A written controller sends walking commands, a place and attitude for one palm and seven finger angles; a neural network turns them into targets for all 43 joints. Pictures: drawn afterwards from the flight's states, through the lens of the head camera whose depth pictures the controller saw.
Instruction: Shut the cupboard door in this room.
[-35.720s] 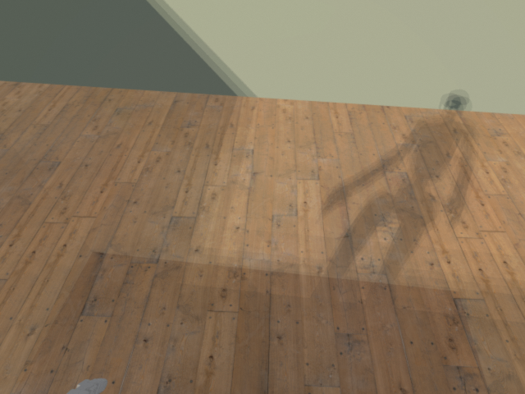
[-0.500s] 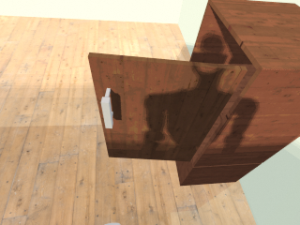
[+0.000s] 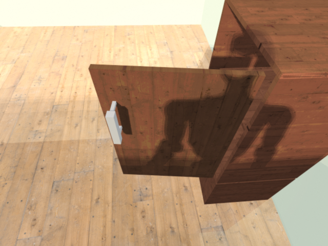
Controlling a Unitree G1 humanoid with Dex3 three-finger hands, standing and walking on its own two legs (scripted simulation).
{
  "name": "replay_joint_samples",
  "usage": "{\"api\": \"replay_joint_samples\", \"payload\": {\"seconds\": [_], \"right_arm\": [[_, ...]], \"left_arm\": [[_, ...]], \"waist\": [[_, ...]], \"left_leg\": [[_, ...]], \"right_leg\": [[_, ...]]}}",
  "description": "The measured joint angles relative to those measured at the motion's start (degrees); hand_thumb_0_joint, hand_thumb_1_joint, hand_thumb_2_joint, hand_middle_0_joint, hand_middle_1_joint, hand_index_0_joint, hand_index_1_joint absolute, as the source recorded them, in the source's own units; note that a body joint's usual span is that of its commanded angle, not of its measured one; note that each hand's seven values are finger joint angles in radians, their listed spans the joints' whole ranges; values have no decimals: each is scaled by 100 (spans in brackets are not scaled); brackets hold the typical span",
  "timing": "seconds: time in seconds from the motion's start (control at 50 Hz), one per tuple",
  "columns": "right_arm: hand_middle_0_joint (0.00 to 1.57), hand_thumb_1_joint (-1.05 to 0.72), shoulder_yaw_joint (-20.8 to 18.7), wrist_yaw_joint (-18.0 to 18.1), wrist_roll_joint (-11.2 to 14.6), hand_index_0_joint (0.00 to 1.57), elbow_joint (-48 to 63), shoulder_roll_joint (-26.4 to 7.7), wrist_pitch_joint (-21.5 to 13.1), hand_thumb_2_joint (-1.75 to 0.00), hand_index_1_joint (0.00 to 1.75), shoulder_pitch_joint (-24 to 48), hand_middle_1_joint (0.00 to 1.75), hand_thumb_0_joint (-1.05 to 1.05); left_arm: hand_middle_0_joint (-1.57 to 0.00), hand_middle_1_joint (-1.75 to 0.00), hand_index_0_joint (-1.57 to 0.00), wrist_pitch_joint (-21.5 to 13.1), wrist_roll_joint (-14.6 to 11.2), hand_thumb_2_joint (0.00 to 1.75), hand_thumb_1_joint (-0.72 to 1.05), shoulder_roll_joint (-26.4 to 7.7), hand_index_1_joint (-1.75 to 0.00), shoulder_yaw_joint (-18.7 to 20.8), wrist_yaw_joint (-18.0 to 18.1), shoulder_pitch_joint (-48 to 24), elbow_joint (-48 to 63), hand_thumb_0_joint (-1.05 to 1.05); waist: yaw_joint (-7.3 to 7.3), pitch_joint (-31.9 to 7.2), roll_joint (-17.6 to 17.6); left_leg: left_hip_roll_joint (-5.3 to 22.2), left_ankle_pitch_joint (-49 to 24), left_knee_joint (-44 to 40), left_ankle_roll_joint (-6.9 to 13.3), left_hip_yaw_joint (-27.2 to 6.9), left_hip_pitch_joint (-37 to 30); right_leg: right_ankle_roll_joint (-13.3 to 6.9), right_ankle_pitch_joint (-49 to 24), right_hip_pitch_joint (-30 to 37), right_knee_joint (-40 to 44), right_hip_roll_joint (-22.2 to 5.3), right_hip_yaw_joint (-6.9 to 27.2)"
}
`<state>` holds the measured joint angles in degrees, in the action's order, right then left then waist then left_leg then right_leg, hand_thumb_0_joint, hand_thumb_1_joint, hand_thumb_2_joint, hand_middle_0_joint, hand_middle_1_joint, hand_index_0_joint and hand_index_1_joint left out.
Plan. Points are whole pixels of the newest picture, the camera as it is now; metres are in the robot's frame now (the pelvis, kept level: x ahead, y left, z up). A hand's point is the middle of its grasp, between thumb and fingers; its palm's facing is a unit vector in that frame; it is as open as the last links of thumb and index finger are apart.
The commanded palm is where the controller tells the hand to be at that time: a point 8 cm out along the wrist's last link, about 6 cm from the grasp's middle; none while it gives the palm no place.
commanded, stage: come to a stop and stand still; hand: left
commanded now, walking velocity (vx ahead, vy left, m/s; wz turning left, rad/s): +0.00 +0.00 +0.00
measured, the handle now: (115, 123) +0.43 +0.17 +0.01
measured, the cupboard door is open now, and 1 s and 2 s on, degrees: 84 84 84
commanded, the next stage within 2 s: look again from close up in 1.48 s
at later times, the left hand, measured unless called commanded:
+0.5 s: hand out of the picture +0.01 +0.25 -0.16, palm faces -0.01 -0.97 -0.25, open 7.4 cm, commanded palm none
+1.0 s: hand out of the picture +0.06 +0.19 -0.16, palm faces -0.03 -0.97 -0.22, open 7.3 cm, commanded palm none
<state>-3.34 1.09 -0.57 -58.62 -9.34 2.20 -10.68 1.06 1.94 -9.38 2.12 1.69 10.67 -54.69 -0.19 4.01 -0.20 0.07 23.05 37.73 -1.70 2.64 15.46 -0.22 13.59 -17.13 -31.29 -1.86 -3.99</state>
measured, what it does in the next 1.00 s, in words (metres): steps on the spot: left foot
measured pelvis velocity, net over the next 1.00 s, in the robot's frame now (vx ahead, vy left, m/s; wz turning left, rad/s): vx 0.04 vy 0.01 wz -0.03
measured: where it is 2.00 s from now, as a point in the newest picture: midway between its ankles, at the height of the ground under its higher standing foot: outside the picture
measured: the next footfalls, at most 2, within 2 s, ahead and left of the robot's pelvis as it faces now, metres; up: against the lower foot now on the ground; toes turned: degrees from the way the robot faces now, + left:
left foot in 0.02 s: +0.03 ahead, +0.10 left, +0.00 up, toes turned +3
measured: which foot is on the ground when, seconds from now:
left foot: up 0.00-0.00, down 0.02-1.00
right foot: down 0.00-1.00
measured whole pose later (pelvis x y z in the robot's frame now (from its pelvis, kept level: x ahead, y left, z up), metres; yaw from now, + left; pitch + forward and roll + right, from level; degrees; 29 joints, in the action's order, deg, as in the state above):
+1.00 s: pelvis +0.04 +0.01 +0.01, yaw -1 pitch -1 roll +1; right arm 0.2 2.1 -0.8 -64.1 -9.2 -1.9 -14.8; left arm -0.3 1.0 -8.7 -0.3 2.1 13.2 -63.6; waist -0.4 4.0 -1.2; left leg -2.3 18.1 24.1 2.8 5.0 5.4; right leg 1.4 15.4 -12.5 -28.7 -2.6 0.0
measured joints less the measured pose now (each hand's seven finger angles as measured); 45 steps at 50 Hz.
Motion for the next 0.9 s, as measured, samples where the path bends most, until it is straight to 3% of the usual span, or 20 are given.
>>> {"api": "replay_joint_samples", "payload": {"seconds": [0.04, 0.08, 0.2, 0.34, 0.54, 0.76, 0.9], "right_arm": [[20, -92, 38, 13, -20, 20, -62, 51, -66, -89, 30, -69, 30, 0], [20, -92, 90, -16, -13, 20, -20, 46, -75, -89, 30, -161, 30, 0], [20, -92, 214, -39, -70, 20, 350, -25, -229, -89, 30, -585, 30, 0], [20, -93, 336, 8, -62, 20, 223, -73, -288, -89, 30, -754, 30, 1], [20, -92, 422, 61, -39, 20, -151, -48, -376, -89, 30, -665, 30, 0], [20, -91, 404, 96, -29, 20, -438, 22, -402, -89, 30, -506, 30, 0], [20, -91, 369, 104, -28, 20, -504, 22, -411, -89, 30, -448, 30, 0]], "left_arm": [[-20, -30, -20, 30, -45, 90, 91, -16, -30, 1, -13, -38, -59, 0], [-20, -30, -20, -42, -74, 90, 90, -24, -30, -75, 63, 22, -124, 0], [-20, -30, -20, 5, -36, 90, 92, -130, -30, -207, 13, 334, -241, 0], [-20, -30, -20, -17, -56, 90, 91, -192, -30, -218, -13, 536, -422, 0], [-20, -30, -20, -36, -108, 90, 91, -69, -30, -244, 16, 623, -796, 0], [-20, -30, -20, -69, -87, 90, 92, 169, -30, -270, 58, 399, -928, 1], [-20, -30, -20, -103, -94, 90, 93, 102, -30, -244, 41, 304, -913, 1]], "waist": [[-11, -12, 97], [19, -52, 150], [-95, -291, 82], [2, -270, -82], [27, -101, -173], [7, -17, -117], [-12, 0, -104]], "left_leg": [[-41, -537, -564, 229, 28, -235], [-47, -482, -452, 379, 81, -198], [-210, -373, -443, 627, 184, -222], [-426, -581, -944, 758, 272, -509], [-540, -671, -1342, 792, 346, -812], [-446, -553, -1354, 671, 338, -989], [-319, -506, -1344, 544, 287, -1003]], "right_leg": [[70, 23, -10, -60, -48, -7], [144, -47, 22, 16, -50, 40], [7, 74, 3, -47, -142, 213], [-60, -46, 157, 201, -263, 413], [80, -32, 298, 302, -350, 524], [310, 95, 425, 239, -269, 521], [251, 150, 450, 241, -153, 455]]}}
